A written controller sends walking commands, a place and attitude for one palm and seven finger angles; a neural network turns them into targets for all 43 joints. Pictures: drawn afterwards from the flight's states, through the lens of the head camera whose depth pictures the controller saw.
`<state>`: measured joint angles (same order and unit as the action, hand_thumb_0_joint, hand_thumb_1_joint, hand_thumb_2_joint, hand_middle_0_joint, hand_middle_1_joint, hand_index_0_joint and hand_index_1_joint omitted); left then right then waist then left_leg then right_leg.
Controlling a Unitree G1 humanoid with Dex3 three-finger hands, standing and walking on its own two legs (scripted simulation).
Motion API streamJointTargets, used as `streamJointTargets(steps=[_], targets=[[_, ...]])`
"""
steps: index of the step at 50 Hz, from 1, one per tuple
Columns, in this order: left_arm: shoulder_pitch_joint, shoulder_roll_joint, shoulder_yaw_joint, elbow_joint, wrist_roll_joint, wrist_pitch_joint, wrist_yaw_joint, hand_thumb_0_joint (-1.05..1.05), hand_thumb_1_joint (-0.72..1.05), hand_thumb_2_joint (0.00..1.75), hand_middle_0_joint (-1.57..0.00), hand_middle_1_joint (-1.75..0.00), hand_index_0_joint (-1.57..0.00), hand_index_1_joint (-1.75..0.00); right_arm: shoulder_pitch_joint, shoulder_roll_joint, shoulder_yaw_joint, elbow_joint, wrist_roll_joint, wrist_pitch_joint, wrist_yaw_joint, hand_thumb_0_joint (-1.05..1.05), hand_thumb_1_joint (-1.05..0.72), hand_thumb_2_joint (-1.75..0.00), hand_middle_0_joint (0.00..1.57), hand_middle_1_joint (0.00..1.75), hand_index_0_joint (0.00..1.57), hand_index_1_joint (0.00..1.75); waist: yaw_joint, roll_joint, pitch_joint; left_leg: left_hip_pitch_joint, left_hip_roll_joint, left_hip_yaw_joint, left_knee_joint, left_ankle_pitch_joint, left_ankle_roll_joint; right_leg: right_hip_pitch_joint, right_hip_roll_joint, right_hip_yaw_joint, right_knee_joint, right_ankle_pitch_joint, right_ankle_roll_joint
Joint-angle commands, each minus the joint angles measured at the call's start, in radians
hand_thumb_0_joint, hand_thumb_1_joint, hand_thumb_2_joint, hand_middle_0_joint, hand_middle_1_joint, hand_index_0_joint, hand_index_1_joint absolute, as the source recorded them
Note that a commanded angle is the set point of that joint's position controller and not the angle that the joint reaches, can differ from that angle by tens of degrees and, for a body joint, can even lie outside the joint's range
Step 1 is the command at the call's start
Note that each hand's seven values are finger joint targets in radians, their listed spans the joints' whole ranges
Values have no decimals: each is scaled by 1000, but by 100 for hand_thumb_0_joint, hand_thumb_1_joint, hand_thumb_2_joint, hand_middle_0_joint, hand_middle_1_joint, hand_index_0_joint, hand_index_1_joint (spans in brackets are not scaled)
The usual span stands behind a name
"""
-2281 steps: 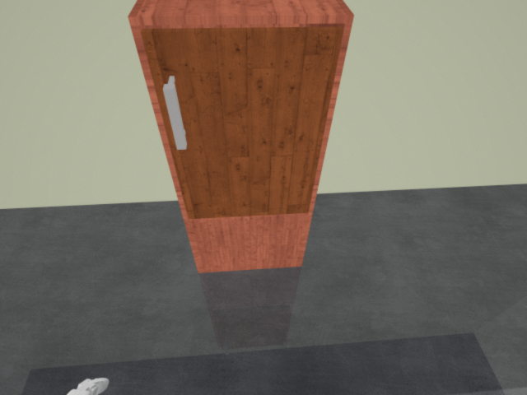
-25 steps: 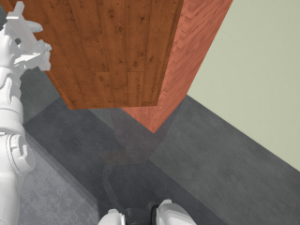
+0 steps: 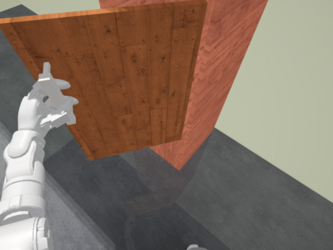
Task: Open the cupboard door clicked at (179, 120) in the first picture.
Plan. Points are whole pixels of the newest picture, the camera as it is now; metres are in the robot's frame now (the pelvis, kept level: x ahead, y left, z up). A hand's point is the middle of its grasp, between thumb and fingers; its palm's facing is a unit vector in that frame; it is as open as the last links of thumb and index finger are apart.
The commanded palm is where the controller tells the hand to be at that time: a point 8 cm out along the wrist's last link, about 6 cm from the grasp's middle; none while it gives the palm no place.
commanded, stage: pull the door open along its arc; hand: left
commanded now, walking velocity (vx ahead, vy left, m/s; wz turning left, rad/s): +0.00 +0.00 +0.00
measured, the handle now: (59, 95) +0.47 +0.25 +0.09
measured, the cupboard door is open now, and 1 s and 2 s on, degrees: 55 87 87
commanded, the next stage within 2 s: open thumb and fingers to let go in 0.64 s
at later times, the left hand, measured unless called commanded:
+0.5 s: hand (97, 154) +0.31 +0.13 +0.09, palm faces +0.46 -0.89 -0.01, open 6.1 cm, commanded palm +0.24 +0.18 +0.08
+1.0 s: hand (118, 169) +0.27 +0.09 +0.09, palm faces +0.46 -0.89 -0.02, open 7.4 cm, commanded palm +0.23 +0.13 +0.08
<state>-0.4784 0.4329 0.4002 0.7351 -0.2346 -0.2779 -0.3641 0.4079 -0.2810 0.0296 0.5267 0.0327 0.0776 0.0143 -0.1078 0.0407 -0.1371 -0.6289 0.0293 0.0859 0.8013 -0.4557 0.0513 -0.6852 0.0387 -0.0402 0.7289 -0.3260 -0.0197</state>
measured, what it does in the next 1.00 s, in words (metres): shifts its weight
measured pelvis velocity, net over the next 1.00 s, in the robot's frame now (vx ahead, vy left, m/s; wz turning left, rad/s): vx -0.02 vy -0.05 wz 0.10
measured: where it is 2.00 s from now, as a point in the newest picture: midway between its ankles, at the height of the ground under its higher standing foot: outside the picture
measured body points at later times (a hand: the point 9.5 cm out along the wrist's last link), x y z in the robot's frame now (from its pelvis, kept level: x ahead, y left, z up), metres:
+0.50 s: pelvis -0.01 -0.03 +0.01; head +0.01 -0.04 +0.46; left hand +0.28 +0.18 +0.10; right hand +0.18 -0.23 -0.09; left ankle -0.05 +0.08 -0.71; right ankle +0.01 -0.11 -0.71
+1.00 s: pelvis -0.02 -0.05 +0.01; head +0.00 -0.08 +0.46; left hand +0.24 +0.13 +0.10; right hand +0.18 -0.25 -0.09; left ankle -0.05 +0.08 -0.71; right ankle +0.01 -0.11 -0.71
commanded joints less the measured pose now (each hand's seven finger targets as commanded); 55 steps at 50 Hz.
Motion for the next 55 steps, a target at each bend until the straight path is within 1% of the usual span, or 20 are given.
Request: streamJointTargets(steps=[1, 2, 3, 4, 7, 9, 12, 14, 17, 20, 25, 28, 33, 37, 40, 43, 44, 47, 53, 55], targets=[[7, 204, 182, -391, -91, -28, 156, 0, 90, 90, -40, -135, -40, -135, -30, -112, -70, -139, 3, -69, 2, 0, -90, -90, 20, 30, 20, 30, 174, 11, -333, 109, -15, -87, -99, 642, -45, 385, -3, -3, -8, 514, -11], [64, 104, 101, -386, -79, -9, 222, 0, 90, 90, -40, -135, -40, -135, -48, -112, -68, -131, 2, -77, 9, 0, -90, -90, 20, 30, 20, 30, 140, 13, -283, 120, -14, -80, -112, 602, -53, 362, -1, -10, -18, 475, -8], [83, 51, 71, -429, -76, -4, 264, 0, 90, 90, -40, -135, -40, -135, -61, -109, -70, -128, 5, -86, 13, 0, -90, -90, 20, 30, 20, 30, 132, 11, -245, 125, -12, -87, -119, 593, -66, 333, -1, -23, -23, 438, -7], [103, 33, 62, -481, -64, -7, 305, 0, 90, 90, -40, -135, -40, -135, -72, -107, -73, -127, 3, -93, 15, 0, -90, -90, 20, 30, 20, 30, 133, -24, -244, 129, -11, -91, -119, 598, -67, 342, 1, -26, -20, 429, -10], [161, -38, 26, -585, -9, -3, 434, 0, 90, 90, -40, -135, -40, -135, -105, -86, -75, -113, -8, -96, 17, 0, -90, -90, 20, 30, 20, 30, 142, -10, -274, 156, -15, -81, -123, 580, -71, 370, -8, -19, -16, 431, -11], [163, -87, -24, -640, 34, -2, 518, 0, 90, 90, -40, -135, -40, -135, -134, -75, -72, -107, -18, -96, 14, 0, -90, -90, 20, 30, 20, 30, 141, -48, -255, 153, -18, -82, -134, 508, -63, 383, -14, -14, -28, 398, -14], [179, -167, -94, -673, 101, 20, 632, 0, 90, 90, -40, -135, -40, -135, -191, -54, -61, -103, -33, -85, 4, 0, -90, -90, 20, 30, 20, 30, 145, -34, -211, 151, -25, -81, -152, 414, -59, 379, -27, -8, -45, 331, -14], [178, -200, -135, -688, 143, 38, 704, 0, 90, 90, -40, -135, -40, -135, -218, -48, -57, -101, -44, -73, -7, 0, -90, -90, 20, 30, 20, 30, 140, -85, -183, 146, -28, -87, -163, 353, -48, 388, -32, -1, -72, 284, -12], [166, -264, -212, -716, 197, 67, 775, 0, 90, 90, -40, -135, -40, -135, -256, -31, -48, -98, -56, -59, -22, 0, -90, -90, 20, 30, 20, 30, 134, -51, -176, 161, -34, -83, -173, 313, -45, 398, -44, 11, -93, 250, -12], [220, -315, -288, -758, 226, 76, 780, 0, 90, 90, -40, -135, -40, -135, -260, -25, -47, -101, -64, -51, -35, 0, -90, -90, 20, 30, 20, 30, 129, -67, -189, 186, -33, -80, -179, 316, -41, 434, -51, 21, -114, 276, -12], [302, -383, -366, -818, 204, 80, 754, 0, 90, 90, -40, -135, -40, -135, -286, -18, -42, -103, -68, -54, -52, 0, -90, -90, 20, 30, 20, 30, 123, -115, -167, 206, -36, -78, -185, 297, -35, 474, -60, 38, -154, 288, -5], [372, -416, -405, -873, 201, 81, 749, 0, 90, 90, -40, -135, -40, -135, -299, -11, -40, -110, -71, -61, -53, 0, -90, -90, 20, 30, 20, 30, 131, -78, -152, 221, -40, -76, -186, 307, -36, 485, -68, 45, -159, 316, -3], [517, -511, -528, -989, 230, 86, 780, 0, 90, 90, -40, -135, -40, -135, -302, -2, -43, -129, -78, -79, -39, 0, -90, -90, 20, 30, 20, 30, 125, -91, -147, 240, -38, -84, -176, 335, -37, 486, -75, 37, -143, 373, 1], [346, -435, -494, -955, 283, 86, 834, 0, 90, 90, -40, -135, -40, -135, -307, -9, -40, -103, -90, -82, -52, 0, -90, -90, 20, 30, 20, 30, 92, -115, -80, 199, -44, -97, -152, 269, -31, 413, -90, 65, -155, 275, 5], [336, -420, -469, -920, 305, 73, 853, 0, 69, 81, -38, -133, -38, -133, -315, 4, -42, -93, -94, -80, -63, 0, -90, -90, 20, 30, 20, 30, 111, -109, -102, 191, -49, -96, -144, 247, -30, 417, -98, 88, -163, 218, 2], [322, -482, -527, -914, 282, 68, 831, 0, 48, 72, -37, -130, -37, -130, -320, 6, -38, -91, -92, -87, -66, 0, -90, -90, 20, 30, 20, 30, 104, -95, -141, 208, -53, -92, -137, 258, -31, 424, -96, 76, -150, 265, 8], [312, -470, -509, -888, 269, 71, 824, 0, 41, 69, -36, -130, -36, -130, -314, 3, -38, -84, -91, -86, -70, 0, -90, -90, 20, 30, 20, 30, 100, -128, -138, 204, -51, -97, -139, 246, -32, 426, -95, 75, -158, 248, 10], [283, -449, -477, -869, 242, 66, 805, 0, 20, 60, -35, -127, -35, -127, -327, 2, -35, -80, -86, -89, -77, 0, -90, -90, 20, 30, 20, 30, 109, -126, -139, 193, -54, -98, -144, 231, -33, 438, -100, 89, -171, 222, 13], [219, -473, -497, -812, 250, 69, 805, 0, -22, 42, -32, -123, -32, -123, -329, 4, -29, -78, -88, -95, -74, 0, -90, -90, 20, 30, 20, 30, 106, -135, -125, 196, -53, -101, -156, 223, -30, 418, -97, 77, -175, 186, 12], [208, -441, -461, -794, 243, 67, 809, 0, -36, 36, -31, -122, -31, -122, -334, 3, -30, -73, -84, -92, -76, 0, -90, -90, 20, 30, 20, 30, 110, -141, -127, 187, -53, -101, -155, 209, -31, 423, -100, 91, -188, 156, 14]])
